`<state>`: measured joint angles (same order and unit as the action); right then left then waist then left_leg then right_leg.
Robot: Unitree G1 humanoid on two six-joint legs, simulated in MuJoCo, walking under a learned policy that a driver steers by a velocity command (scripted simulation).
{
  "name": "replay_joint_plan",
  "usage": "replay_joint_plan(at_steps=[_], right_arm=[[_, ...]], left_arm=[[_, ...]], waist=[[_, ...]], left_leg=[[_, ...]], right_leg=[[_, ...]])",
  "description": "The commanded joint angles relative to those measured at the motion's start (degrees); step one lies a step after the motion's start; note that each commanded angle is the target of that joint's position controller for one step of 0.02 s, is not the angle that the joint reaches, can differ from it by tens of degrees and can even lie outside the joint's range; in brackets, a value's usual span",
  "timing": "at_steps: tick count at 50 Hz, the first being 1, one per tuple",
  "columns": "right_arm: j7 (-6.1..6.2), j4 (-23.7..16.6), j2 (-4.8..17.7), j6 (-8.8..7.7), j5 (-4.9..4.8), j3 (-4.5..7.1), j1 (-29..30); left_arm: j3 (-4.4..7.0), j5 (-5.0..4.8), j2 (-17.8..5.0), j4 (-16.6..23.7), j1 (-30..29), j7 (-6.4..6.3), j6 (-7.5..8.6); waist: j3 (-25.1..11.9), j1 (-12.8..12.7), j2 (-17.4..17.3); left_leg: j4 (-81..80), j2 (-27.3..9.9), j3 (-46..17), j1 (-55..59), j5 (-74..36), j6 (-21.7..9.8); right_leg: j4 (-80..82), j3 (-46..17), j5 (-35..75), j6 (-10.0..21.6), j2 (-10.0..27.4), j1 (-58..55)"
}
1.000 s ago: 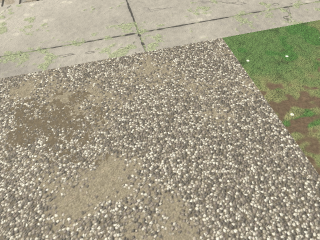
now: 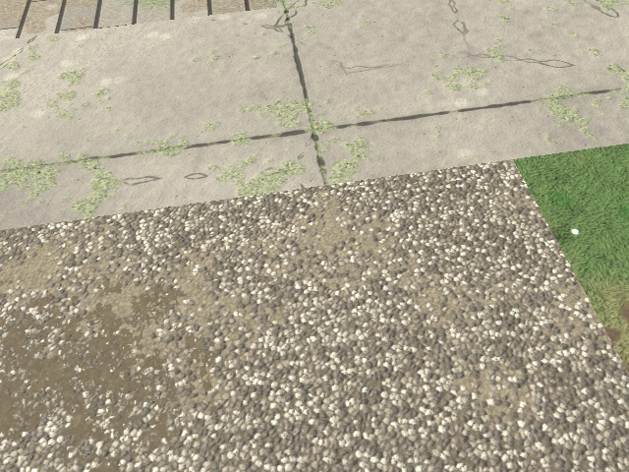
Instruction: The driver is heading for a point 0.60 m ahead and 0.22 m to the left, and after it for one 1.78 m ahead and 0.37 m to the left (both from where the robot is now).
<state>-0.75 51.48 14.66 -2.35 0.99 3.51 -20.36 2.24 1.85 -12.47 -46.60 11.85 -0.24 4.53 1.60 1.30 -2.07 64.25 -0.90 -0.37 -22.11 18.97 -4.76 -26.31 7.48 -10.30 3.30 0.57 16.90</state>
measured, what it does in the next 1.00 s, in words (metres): walks ahead, turning left: left foot, then right foot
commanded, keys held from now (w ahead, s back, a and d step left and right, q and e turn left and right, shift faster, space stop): w+q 0.76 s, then q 0.06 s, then e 0.18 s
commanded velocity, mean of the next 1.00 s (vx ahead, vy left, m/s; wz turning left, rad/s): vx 0.45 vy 0.00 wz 0.49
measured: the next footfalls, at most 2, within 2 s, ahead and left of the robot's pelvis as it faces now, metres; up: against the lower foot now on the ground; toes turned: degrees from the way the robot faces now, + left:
left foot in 0.40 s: +0.34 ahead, +0.14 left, +0.00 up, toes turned +19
right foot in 0.94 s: +0.70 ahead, +0.13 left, +0.00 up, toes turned +30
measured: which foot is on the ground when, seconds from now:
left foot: up 0.00-0.38, down 0.40-0.94, up 0.96-1.00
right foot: down 0.00-0.42, up 0.44-0.92, down 0.94-1.00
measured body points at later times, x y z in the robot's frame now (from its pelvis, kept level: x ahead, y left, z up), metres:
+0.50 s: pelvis +0.25 +0.07 -0.02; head +0.28 +0.08 +0.43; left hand +0.21 +0.32 -0.16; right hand +0.46 -0.15 -0.13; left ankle +0.30 +0.13 -0.74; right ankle +0.14 -0.10 -0.64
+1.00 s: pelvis +0.52 +0.13 -0.02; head +0.56 +0.14 +0.43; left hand +0.56 +0.43 -0.12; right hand +0.65 -0.12 -0.15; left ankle +0.32 +0.13 -0.67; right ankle +0.66 +0.11 -0.74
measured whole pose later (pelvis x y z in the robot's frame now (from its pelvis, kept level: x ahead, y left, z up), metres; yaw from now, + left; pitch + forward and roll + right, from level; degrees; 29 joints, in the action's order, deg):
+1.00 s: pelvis +0.52 +0.13 -0.02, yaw +30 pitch +1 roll +1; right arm 1.4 50.5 16.1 -2.7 -0.1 3.7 -21.9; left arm 1.2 1.2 -13.8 -43.6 4.9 0.5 4.5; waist 4.5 3.4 -0.6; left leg 56.0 9.0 -8.1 -9.0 29.3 -3.3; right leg -31.6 1.6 -6.3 3.7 -1.8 26.3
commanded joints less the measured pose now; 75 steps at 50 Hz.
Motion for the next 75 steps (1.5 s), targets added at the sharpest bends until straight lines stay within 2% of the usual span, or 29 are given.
replay_joint_plan(at_steps=[1,8,14,17,19,20,21,22,23,25,28,38,41,45,46,47,48,49,50,51,53,57,63,67,70,71,72,73,75], right_arm=[[-0.98,-2.6,1.6,1.27,0.76,0.66,-2.3],[-2.31,-7.0,0.6,2.04,0.79,0.09,10.8],[-3.33,-10.8,0.7,1.79,1.12,-0.61,20.5],[-2.96,-11.0,1.6,1.87,1.39,-0.06,19.0],[-2.25,-8.7,3.4,1.42,1.36,1.10,10.0],[-1.48,-5.6,5.3,0.84,1.81,2.28,0.7],[-0.51,-4.5,11.8,0.74,2.43,4.27,-5.5],[-0.25,-6.0,16.6,1.18,0.56,5.19,-2.4],[0.12,-5.8,15.0,1.83,-0.09,4.82,-2.6],[0.76,-5.2,9.5,1.37,-0.44,3.35,2.5],[0.74,-5.9,6.6,-0.26,-1.19,2.13,5.4],[0.64,-4.0,9.1,-0.97,-0.85,2.53,-5.9],[1.30,-3.6,9.4,-0.40,-0.45,2.50,-7.9],[2.19,-3.5,9.0,-1.09,-0.16,1.93,-5.0],[2.13,-3.3,9.4,-1.51,-0.68,1.90,-3.5],[1.96,-4.5,7.5,-1.97,-1.04,1.36,-4.2],[2.25,-3.0,1.5,-1.50,-3.15,0.53,-16.4],[2.65,-1.1,6.3,-0.81,-1.61,1.01,-18.4],[2.38,-1.3,7.2,-0.25,-0.10,1.11,-12.3],[1.97,-2.8,7.1,-0.04,0.90,0.81,-6.0],[1.22,-4.6,6.1,1.24,1.47,0.53,-1.7],[1.58,-4.8,4.2,3.16,0.78,-0.26,-1.7],[2.47,-7.4,4.9,4.64,0.38,-0.57,7.1],[3.25,-7.8,4.4,3.70,-0.57,-1.02,7.3],[4.11,-6.8,4.5,2.38,-0.87,-0.97,1.6],[4.66,-7.1,8.2,1.94,-0.22,-0.15,1.1],[4.88,-8.9,14.4,2.09,0.57,1.23,4.3],[4.50,-10.0,13.8,2.30,1.30,1.29,9.7],[4.04,-10.9,6.8,2.02,0.58,-0.59,13.3]], left_arm=[[1.24,-0.79,-4.8,0.4,5.2,-0.37,1.64],[1.62,-0.68,-5.5,-2.8,9.4,-0.36,2.08],[2.21,-0.58,-7.8,-5.3,13.6,-1.04,1.31],[2.61,-0.46,-9.6,-6.1,13.5,-1.50,0.24],[3.12,-0.43,-11.6,-6.1,12.7,-1.57,-0.92],[3.06,-0.55,-11.7,-5.4,11.9,-1.35,-1.34],[2.04,-1.17,-7.7,-2.8,12.8,-0.96,-1.20],[1.99,-1.19,-5.9,1.6,10.4,0.04,-0.45],[2.39,-0.69,-8.9,3.1,2.8,0.29,0.08],[1.74,-1.37,-7.1,2.4,3.5,0.33,1.16],[1.76,1.02,-6.7,1.6,6.2,0.63,-1.67],[0.96,0.27,-6.4,8.3,-12.9,1.56,-2.68],[0.35,-0.20,-6.0,10.0,-16.4,1.44,-1.85],[0.94,0.15,-8.2,5.7,-3.9,0.64,-0.26],[1.18,0.41,-8.7,3.5,3.0,0.24,0.58],[1.59,0.87,-11.3,2.1,9.9,-0.25,1.41],[2.45,1.04,-15.6,2.0,11.6,0.04,1.09],[2.54,-1.85,-13.9,1.6,11.9,0.62,-0.12],[1.72,-2.71,-10.1,2.8,5.2,0.70,-0.61],[0.64,-2.52,-6.5,3.3,0.7,0.72,-0.90],[0.61,-2.49,-7.1,2.1,0.6,0.39,-1.32],[1.92,-1.51,-10.3,1.3,1.4,0.74,-2.22],[3.55,-0.78,-11.5,2.1,2.3,0.65,-5.54],[4.29,-0.57,-11.6,2.5,1.9,0.87,-6.83],[4.40,-1.38,-11.1,2.9,-0.2,0.75,-7.57],[3.88,-1.99,-9.1,3.5,0.7,0.56,-7.43],[3.31,-3.11,-6.0,5.1,1.3,0.46,-7.02],[4.28,-0.63,-10.3,3.8,1.7,0.04,-6.65],[4.89,-0.17,-10.9,2.1,4.1,0.55,-6.97]], waist=[[-1.5,-0.4,7.3],[2.9,-1.3,5.9],[5.2,-3.7,5.7],[3.1,-2.2,7.1],[-2.6,1.8,7.6],[-7.8,6.0,4.8],[-14.3,7.3,-3.7],[-17.0,3.9,-12.0],[-12.0,5.9,-2.1],[-2.3,0.7,2.8],[-2.6,-3.1,1.9],[1.2,3.0,-1.1],[1.7,4.0,-1.6],[-2.8,-0.9,-3.7],[-5.2,-5.0,-2.2],[-11.1,-6.9,1.7],[-20.2,-1.7,17.2],[-24.2,-2.1,13.1],[-16.2,-0.7,7.0],[-10.3,-0.8,4.5],[-6.2,0.1,6.2],[-7.6,1.6,7.3],[-4.1,-1.3,10.1],[-3.3,-1.9,10.3],[-2.6,1.2,10.0],[-2.0,0.6,4.2],[-2.3,-1.1,-9.9],[0.7,-1.9,-6.8],[0.3,-5.3,-1.7]], left_leg=[[1.9,-3.9,-2.1,-9.8,-3.7,0.7],[-10.8,-5.1,0.2,-18.0,-16.6,2.3],[-24.8,-3.6,6.2,-14.8,-16.5,-0.6],[-27.5,0.6,9.5,-9.0,-8.5,-3.6],[-29.7,5.2,10.4,1.5,-3.3,-6.3],[-34.3,6.3,8.5,14.4,-5.0,-8.3],[-36.9,-7.2,-11.0,31.0,4.5,-12.9],[-47.4,-19.1,-42.7,39.2,1.9,-20.3],[-49.5,-17.9,-37.5,37.0,-2.7,-18.5],[-49.9,-13.5,-23.5,22.7,-16.1,-13.9],[-51.0,-7.7,-15.7,14.8,-26.0,-11.8],[-51.6,-5.1,-17.0,20.1,-26.3,-9.1],[-45.5,-4.3,-16.2,21.9,-42.6,-7.4],[-36.5,-3.9,-14.6,22.1,-55.8,-2.2],[-28.3,-1.8,-12.5,21.8,-55.3,-1.0],[-16.1,1.3,-10.8,15.0,-38.1,0.1],[5.1,10.9,-6.3,2.2,13.9,2.6],[11.0,11.1,-8.3,-1.6,15.3,2.6],[11.3,7.3,-8.0,-3.1,9.7,3.3],[7.8,5.1,-6.0,-4.7,7.1,3.7],[2.7,2.7,-4.2,-3.1,4.5,4.6],[-4.3,3.1,-2.1,0.6,4.9,6.1],[-14.6,2.9,-2.0,0.1,3.9,6.2],[-22.8,4.6,-1.9,4.5,4.5,5.1],[-41.0,5.4,-2.2,14.5,-0.5,2.4],[-49.7,-1.7,-9.5,17.3,3.9,0.6],[-56.2,-17.0,-27.3,17.7,10.7,-5.0],[-56.0,-21.7,-28.4,8.5,3.2,-8.7],[-51.7,-14.8,-16.6,4.9,-12.4,-7.1]], right_leg=[[17.0,-13.4,4.9,4.3,15.2,-8.7],[19.3,-1.2,11.6,4.9,13.8,-11.3],[17.0,4.9,19.6,4.1,15.7,-18.3],[8.5,7.8,40.7,3.1,16.1,-22.8],[-7.0,8.9,51.2,2.7,15.9,-22.8],[-20.9,9.9,43.9,1.2,14.7,-16.6],[-40.1,9.9,18.8,-1.4,11.3,1.0],[-56.6,0.9,-21.5,-4.4,-1.7,20.8],[-56.7,-7.9,-16.8,-3.8,1.5,27.4],[-46.7,-8.4,-8.3,-3.0,6.1,23.2],[-40.1,-8.7,-7.2,-4.6,6.9,15.4],[-17.3,-8.1,9.3,-6.5,4.0,24.4],[-11.5,-6.9,9.2,-5.4,0.7,21.3],[-3.3,-5.8,10.0,-0.5,-2.9,2.3],[2.5,-5.7,16.9,0.8,-2.1,-5.3],[-0.4,-12.8,33.4,2.6,6.5,-18.1],[-6.3,-33.2,68.4,13.9,24.9,-33.5],[-1.4,-41.7,63.6,17.2,24.7,-31.9],[1.8,-35.5,51.9,15.6,20.7,-23.9],[3.7,-30.2,45.7,13.2,16.7,-18.0],[6.7,-24.4,43.6,10.4,11.6,-10.8],[8.5,-22.5,34.3,9.9,8.6,-4.6],[14.6,-30.3,-10.1,9.1,6.9,2.4],[14.0,-34.1,-11.1,7.6,6.4,3.2],[11.3,-35.1,-12.6,3.2,3.5,6.7],[6.0,-31.4,-17.7,-0.2,-0.4,10.1],[-9.3,-18.5,-20.1,-3.1,-9.6,17.0],[-22.6,-13.2,-19.9,-3.8,-8.3,16.7],[-34.2,-13.2,-14.6,-4.0,-5.9,11.3]])
Velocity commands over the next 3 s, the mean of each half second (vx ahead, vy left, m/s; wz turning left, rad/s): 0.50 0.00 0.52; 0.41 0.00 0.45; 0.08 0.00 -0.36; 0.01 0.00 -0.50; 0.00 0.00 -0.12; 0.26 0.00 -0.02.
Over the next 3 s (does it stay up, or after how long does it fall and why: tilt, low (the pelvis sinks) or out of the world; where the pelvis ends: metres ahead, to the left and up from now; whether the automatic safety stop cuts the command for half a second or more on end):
stays up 0.63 0.10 0.01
